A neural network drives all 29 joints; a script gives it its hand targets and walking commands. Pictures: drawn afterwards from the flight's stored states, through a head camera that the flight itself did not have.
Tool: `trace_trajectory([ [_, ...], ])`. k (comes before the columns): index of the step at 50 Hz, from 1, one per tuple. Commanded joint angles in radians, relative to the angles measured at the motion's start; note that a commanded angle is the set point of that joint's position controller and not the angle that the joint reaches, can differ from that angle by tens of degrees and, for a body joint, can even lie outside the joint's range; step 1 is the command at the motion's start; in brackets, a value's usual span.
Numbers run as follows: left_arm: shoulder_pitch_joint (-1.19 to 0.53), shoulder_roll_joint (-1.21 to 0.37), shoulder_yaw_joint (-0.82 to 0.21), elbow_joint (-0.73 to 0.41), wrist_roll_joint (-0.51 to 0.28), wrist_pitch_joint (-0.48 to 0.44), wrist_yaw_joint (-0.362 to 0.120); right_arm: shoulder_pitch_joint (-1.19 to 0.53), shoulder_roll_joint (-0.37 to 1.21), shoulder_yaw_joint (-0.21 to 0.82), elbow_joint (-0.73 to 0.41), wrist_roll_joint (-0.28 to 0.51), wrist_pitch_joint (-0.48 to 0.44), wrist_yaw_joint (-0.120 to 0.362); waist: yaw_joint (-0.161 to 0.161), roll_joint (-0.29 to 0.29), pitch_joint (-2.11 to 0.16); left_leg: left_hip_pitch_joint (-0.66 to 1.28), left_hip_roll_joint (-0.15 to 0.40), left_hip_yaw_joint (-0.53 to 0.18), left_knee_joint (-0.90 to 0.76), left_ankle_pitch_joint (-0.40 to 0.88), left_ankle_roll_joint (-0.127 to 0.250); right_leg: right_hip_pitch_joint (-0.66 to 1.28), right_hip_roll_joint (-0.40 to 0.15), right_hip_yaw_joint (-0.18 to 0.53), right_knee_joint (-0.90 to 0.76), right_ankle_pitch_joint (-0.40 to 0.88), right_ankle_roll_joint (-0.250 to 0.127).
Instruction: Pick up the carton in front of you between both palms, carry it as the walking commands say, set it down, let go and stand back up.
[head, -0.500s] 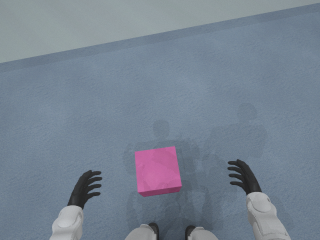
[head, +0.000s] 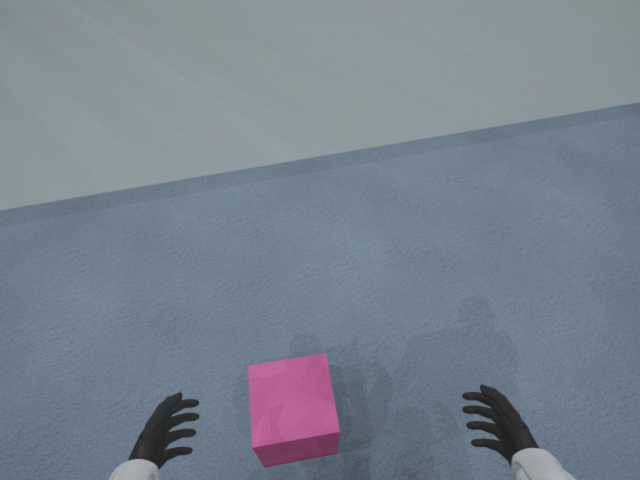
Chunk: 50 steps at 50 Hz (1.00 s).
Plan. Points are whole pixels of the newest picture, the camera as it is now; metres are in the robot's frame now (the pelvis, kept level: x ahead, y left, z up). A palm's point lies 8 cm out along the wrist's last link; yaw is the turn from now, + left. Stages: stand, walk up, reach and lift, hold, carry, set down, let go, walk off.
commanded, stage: let go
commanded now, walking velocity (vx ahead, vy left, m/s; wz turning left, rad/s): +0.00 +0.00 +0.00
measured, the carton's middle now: (294, 411) +0.38 +0.09 -0.65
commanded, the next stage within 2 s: stand in 0.14 s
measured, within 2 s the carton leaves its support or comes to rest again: neither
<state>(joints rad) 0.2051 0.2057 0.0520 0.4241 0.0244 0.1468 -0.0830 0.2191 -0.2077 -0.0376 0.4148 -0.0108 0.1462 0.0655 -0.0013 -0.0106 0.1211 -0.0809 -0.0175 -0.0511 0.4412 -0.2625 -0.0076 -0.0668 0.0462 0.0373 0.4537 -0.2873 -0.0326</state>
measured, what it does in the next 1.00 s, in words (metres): stands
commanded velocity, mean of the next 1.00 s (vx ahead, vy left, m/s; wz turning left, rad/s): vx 0.00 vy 0.00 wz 0.00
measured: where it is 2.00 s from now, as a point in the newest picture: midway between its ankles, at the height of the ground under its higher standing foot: outside the picture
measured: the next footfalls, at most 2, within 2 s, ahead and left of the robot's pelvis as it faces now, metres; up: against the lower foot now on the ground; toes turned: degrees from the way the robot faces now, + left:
none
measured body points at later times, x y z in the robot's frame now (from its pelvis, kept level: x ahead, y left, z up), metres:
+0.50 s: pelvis +0.02 +0.02 +0.00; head +0.02 +0.04 +0.45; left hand +0.16 +0.31 -0.10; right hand +0.15 -0.27 -0.09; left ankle -0.01 +0.13 -0.74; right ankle -0.02 -0.10 -0.74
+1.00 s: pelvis +0.01 +0.03 +0.00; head +0.01 +0.04 +0.45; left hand +0.14 +0.32 -0.11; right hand +0.13 -0.28 -0.10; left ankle -0.01 +0.13 -0.74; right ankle -0.02 -0.10 -0.74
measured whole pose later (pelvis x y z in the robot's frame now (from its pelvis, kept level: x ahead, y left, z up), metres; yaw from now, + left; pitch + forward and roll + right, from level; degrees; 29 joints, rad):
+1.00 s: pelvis +0.01 +0.03 +0.00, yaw -1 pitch -2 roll +0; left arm 0.17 0.36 0.02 0.86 0.02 0.00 0.02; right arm 0.14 -0.35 -0.02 0.91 -0.03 -0.01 -0.02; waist 0.00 -0.02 0.01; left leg -0.13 -0.04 -0.03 0.41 -0.25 0.03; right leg -0.11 0.02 0.06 0.41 -0.27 0.00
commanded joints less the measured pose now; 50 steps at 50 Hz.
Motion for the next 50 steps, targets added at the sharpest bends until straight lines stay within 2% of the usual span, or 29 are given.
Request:
trace_trajectory([
  [1,-0.03,0.107,0.035,-0.096,0.001,-0.009,0.002,-0.047,-0.08,-0.028,-0.1,-0.006,-0.009,-0.004,0.005,-0.018,-0.05,0.033,-0.036,0.055,-0.038,0.156,0.004,-0.049,-0.036,0.005,-0.099,0.211,0.05],
  [2,-0.077,0.138,0.038,-0.162,0.02,0.044,0.029,0.012,-0.092,-0.039,-0.033,0.008,-0.04,-0.022,-0.008,0.01,-0.11,0.005,-0.057,0.055,-0.003,0.126,-0.006,-0.003,-0.041,0.007,-0.068,0.287,0.044],
  [3,-0.056,0.128,0.022,-0.142,0.008,0.058,0.04,0.0,-0.089,-0.034,-0.053,0.011,-0.046,-0.031,-0.013,-0.018,-0.104,-0.004,-0.056,0.048,-0.003,0.12,0.001,-0.01,-0.037,0.014,-0.053,0.31,0.05],
  [7,-0.045,0.115,0.009,-0.144,-0.006,0.075,0.059,-0.037,-0.093,-0.017,-0.064,0.019,-0.051,-0.034,0.001,-0.018,-0.091,-0.041,-0.051,0.038,0.002,0.14,0.007,-0.023,-0.034,0.008,-0.044,0.281,0.044],
  [8,-0.062,0.232,0.041,-0.008,-0.008,-0.008,0.097,-0.045,-0.191,-0.036,0.089,-0.035,-0.079,-0.069,0.03,-0.113,-0.071,-0.154,0.036,-0.003,0.008,0.14,-0.018,-0.135,-0.072,0.024,-0.04,0.132,0.049],
  [9,-0.041,0.222,0.037,0.004,0.008,-0.048,0.104,-0.022,-0.212,-0.047,0.1,-0.041,-0.096,-0.082,0.014,-0.074,-0.084,-0.137,0.046,-0.017,0.008,0.123,-0.011,-0.14,-0.081,0.049,-0.042,0.079,0.039],
  [11,-0.055,0.207,0.034,0.03,0.016,-0.087,0.1,-0.038,-0.217,-0.042,0.134,-0.042,-0.119,-0.085,0.006,-0.008,-0.101,-0.154,0.057,-0.04,-0.016,0.055,-0.003,-0.15,-0.083,0.067,-0.039,0.014,0.031],
  [13,-0.058,0.205,0.034,0.066,0.011,-0.108,0.093,-0.066,-0.216,-0.038,0.16,-0.035,-0.134,-0.083,0.011,0.025,-0.132,-0.165,0.065,-0.056,-0.028,0.058,0.008,-0.117,-0.08,0.062,-0.021,0.069,0.03],
  [19,-0.054,0.235,0.035,0.149,0.012,-0.137,0.097,-0.071,-0.237,-0.038,0.234,-0.032,-0.152,-0.085,0.005,0.034,-0.184,-0.104,0.08,-0.064,-0.005,0.256,0.016,-0.088,-0.093,0.068,-0.008,0.217,0.028],
  [29,-0.045,0.268,0.019,0.248,0.008,-0.153,0.107,-0.081,-0.282,-0.034,0.315,-0.026,-0.16,-0.094,-0.002,0.027,-0.177,-0.06,0.097,-0.08,-0.02,0.351,0.02,-0.073,-0.105,0.076,-0.019,0.283,0.027],
  [37,-0.053,0.28,0.009,0.306,0.003,-0.158,0.111,-0.097,-0.291,-0.026,0.372,-0.021,-0.162,-0.094,-0.002,0.013,-0.169,-0.046,0.098,-0.08,-0.04,0.351,0.02,-0.056,-0.114,0.085,-0.041,0.299,0.024],
  [50,-0.069,0.302,-0.004,0.391,-0.001,-0.163,0.109,-0.115,-0.307,-0.013,0.457,-0.015,-0.166,-0.089,-0.002,0.008,-0.137,-0.037,0.104,-0.088,-0.096,0.257,0.027,-0.049,-0.129,0.103,-0.099,0.249,0.02],
])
